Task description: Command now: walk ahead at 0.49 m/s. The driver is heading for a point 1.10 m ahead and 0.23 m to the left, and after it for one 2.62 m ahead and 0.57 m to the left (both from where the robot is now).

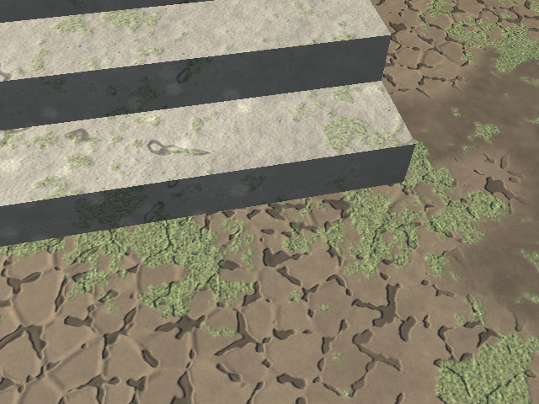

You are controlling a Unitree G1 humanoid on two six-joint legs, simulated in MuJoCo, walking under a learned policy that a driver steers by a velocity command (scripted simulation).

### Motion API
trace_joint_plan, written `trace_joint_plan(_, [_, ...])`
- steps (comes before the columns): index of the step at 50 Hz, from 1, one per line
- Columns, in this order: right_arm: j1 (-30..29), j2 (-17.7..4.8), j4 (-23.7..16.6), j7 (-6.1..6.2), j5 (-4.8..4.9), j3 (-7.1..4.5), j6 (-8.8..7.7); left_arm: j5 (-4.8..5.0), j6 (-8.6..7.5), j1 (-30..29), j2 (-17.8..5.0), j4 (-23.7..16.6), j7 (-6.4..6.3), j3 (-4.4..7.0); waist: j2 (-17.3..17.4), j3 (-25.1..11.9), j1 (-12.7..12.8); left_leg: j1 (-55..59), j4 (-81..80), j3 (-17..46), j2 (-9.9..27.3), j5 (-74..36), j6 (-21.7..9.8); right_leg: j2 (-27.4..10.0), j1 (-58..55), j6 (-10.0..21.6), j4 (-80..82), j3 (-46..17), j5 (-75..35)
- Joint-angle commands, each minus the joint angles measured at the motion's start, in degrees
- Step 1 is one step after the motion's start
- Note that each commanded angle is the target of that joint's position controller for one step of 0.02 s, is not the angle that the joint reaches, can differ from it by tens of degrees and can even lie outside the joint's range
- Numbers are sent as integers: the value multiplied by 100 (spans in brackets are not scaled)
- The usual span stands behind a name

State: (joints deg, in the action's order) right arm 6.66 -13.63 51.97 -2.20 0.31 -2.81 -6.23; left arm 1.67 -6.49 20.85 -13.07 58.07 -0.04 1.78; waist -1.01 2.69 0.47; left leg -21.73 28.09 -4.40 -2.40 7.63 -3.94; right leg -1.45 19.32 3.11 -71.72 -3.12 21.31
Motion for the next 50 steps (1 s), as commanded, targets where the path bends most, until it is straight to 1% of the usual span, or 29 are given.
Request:
trace_joint_plan(1, [250, -253, -37, -55, -76, 3, -92, -24, 3, 184, -408, -386, -79, 174, 357, -486, 81, 1118, -1826, 1768, 1510, -455, -974, -682, 1222, 74, -76, -211, -608])
trace_joint_plan(3, [457, -371, 126, -27, -57, -8, -111, -39, 130, 220, -237, -430, -100, 171, 440, -265, 182, 711, -2069, 1426, 1410, -707, -1058, -748, 1184, 7, 264, -97, -676])
trace_joint_plan(7, [901, -683, 295, 146, -56, -56, -76, -141, 152, -784, -394, -844, -113, 220, 340, 27, 15, 924, -2250, 1149, 1393, -953, -1070, -853, 2035, -230, 1537, -3, -1744])
trace_joint_plan(11, [1304, -829, 377, 229, 18, -69, -11, -107, 93, -1693, -274, -1099, -24, 156, 350, 100, -281, 1239, -2248, 822, 1238, -850, -828, -582, 1828, -253, 3153, 250, -2723])
trace_joint_plan(14, [1645, -890, 518, 238, 71, -92, 42, -54, 75, -2213, -300, -1272, 68, 123, 379, 219, -472, 1758, -2089, 839, 1414, -664, -801, -458, 1857, -237, 3718, 306, -2654])
trace_joint_plan(16, [1761, -905, 597, 255, 84, -116, 100, -39, 45, -2418, -357, -1404, 146, 122, 401, 276, -480, 2203, -1866, 903, 1621, -712, -748, -426, 1960, -127, 3972, 256, -2343])
trace_joint_plan(18, [1707, -978, 614, 277, 94, -157, 159, -37, 4, -2333, -479, -1456, 208, 155, 460, 189, -338, 2503, -1561, 963, 1775, -1054, -653, -342, 1717, 22, 4171, 287, -1896])
trace_joint_plan(19, [1598, -1027, 588, 281, 86, -172, 187, -41, -15, -2079, -579, -1415, 219, 199, 532, 29, -159, 2528, -1261, 923, 1770, -1714, -588, -207, 1253, 112, 4252, 401, -1727])
trace_joint_plan(20, [1460, -1014, 556, 278, 70, -163, 220, -49, -27, -1471, -756, -1248, 208, 303, 543, -339, 194, 2444, -533, 727, 1574, -2664, -469, -7, 388, 241, 4348, 571, -1684])
trace_joint_plan(21, [1429, -830, 497, 276, 16, -90, 239, -62, -29, -391, -1082, -928, 164, 461, 398, -1021, 628, 1883, 769, 461, 1225, -2847, -291, -66, -1108, 452, 4240, 462, -1784])
trace_joint_plan(22, [1902, -344, 364, 247, -51, 72, 181, -185, -18, 523, -1665, -760, 131, 597, -678, -1990, 626, -100, 3049, 109, 546, -1023, 58, -1496, -3391, 1157, 4282, -1577, -1445])
trace_joint_plan(23, [2158, -12, 443, 205, 41, 190, 36, -161, 3, 694, -1540, -708, 154, 551, -1641, -2548, 550, -1562, 4452, 675, -159, 2366, 181, -2281, -4303, 1657, 5312, -3838, -659])
trace_joint_plan(24, [1720, -680, 389, 182, 207, 22, -70, -144, -29, 378, -1088, -771, 151, 408, -1053, -1943, 600, -2083, 5018, 1289, 190, 2258, 25, -2129, -3784, 1328, 5441, -3413, -407])
trace_joint_plan(25, [1237, -851, 230, 190, 294, -25, -104, -155, -38, -147, -868, -896, 130, 332, -705, -1294, 466, -2160, 4952, 1160, 496, 1746, -68, -1972, -2943, 1080, 5511, -2447, -818])
trace_joint_plan(26, [1223, -639, 295, 168, -205, -24, 4, -504, 8, -390, -671, -779, 115, 270, 199, -556, 82, -1511, 4229, 904, 686, 1064, -86, -1707, -1654, 725, 5759, -1539, -1601])
trace_joint_plan(27, [1349, -452, 321, 143, -333, -15, 136, -472, 13, -512, -586, -753, 97, 245, -21, -336, -108, -1111, 3931, 835, 768, 953, -32, -1526, -1085, 541, 5923, -1021, -1932])
trace_joint_plan(28, [1552, -330, 416, 98, -363, 9, 266, -422, 2, -509, -533, -720, 95, 224, -234, -354, -188, -771, 3926, 749, 760, 849, 7, -1376, -794, 480, 6028, -671, -2172])
trace_joint_plan(31, [1325, -325, 266, 3, -224, -19, 462, -309, -111, -404, -615, -630, 103, 243, -495, -248, -288, -983, 3791, 709, 795, 350, 27, -1272, -748, 550, 6353, -40, -2274])
trace_joint_plan(33, [870, -343, 100, -22, -220, -27, 483, -320, -117, -228, -580, -546, 76, 235, -412, -81, -204, -1398, 3472, 673, 846, -30, 57, -1240, -971, 579, 6497, 244, -2142])
trace_joint_plan(36, [393, -207, -97, -52, -216, 17, 429, -303, -86, -117, -510, -460, 12, 190, -271, 127, -182, -1408, 2430, 402, 746, -386, 146, -1151, -1172, 583, 6222, 874, -3781])
trace_joint_plan(39, [1, -64, -245, -89, -206, 95, 404, -265, -40, -19, -597, -400, -55, 187, -420, 38, -36, -871, 1338, 8, 568, -701, 76, -1123, -1389, 528, 5886, 1301, -4481])
trace_joint_plan(42, [-24, -180, -350, -91, -247, 66, 396, -258, 52, 58, -724, -316, -128, 230, -545, -29, -17, -634, 851, -157, 402, -346, -101, -1263, -1858, 431, 5338, 1369, -5035])
trace_joint_plan(44, [342, -320, -307, -69, -280, -4, 371, -251, 143, -10, -832, -309, -185, 285, -547, -206, -139, -289, 577, -234, 186, 113, -292, -1320, -2089, 357, 4561, 1376, -5581])
trace_joint_plan(45, [749, -391, -207, -51, -296, -56, 323, -247, 209, -70, -858, -324, -197, 302, -406, -409, -291, 107, 248, -259, 24, 56, -401, -1251, -2087, 290, 3785, 1427, -5452])
trace_joint_plan(46, [1269, -534, -70, 7, -345, -132, 234, -232, 264, -23, -901, -332, -192, 318, -10, -733, -538, 848, -320, -86, 22, -917, -534, -1030, -1775, 81, 2650, 1544, -4657])
trace_joint_plan(47, [1629, -1169, -102, 105, -350, -293, 177, -262, 279, 166, -757, -560, -184, 284, 862, -1267, -535, 2083, -27, 1375, 1316, -3633, -814, -663, -564, -185, 1033, 1647, -2153])
trace_joint_plan(48, [1500, -1634, -214, 170, -143, -458, 302, -121, 346, 509, -391, -728, -169, 215, 1796, -1965, -255, 3228, -108, 3375, 2575, -5679, -2057, 515, 1030, -419, -664, 1126, 1679])
trace_joint_plan(49, [1491, -1483, -293, 170, 51, -450, 402, -297, 425, 203, -631, -682, -153, 229, 666, -2003, -379, 2908, -341, 3018, 2395, -4730, -2000, 93, 1205, -398, -703, 299, 1508])
trace_joint_plan(50, [1071, -1181, -377, 196, 38, -380, 462, -270, 433, -220, -546, -783, -122, 223, 421, -1277, -319, 2201, -601, 2635, 2128, -3651, -1835, -43, 1358, -404, -503, 229, 1077])
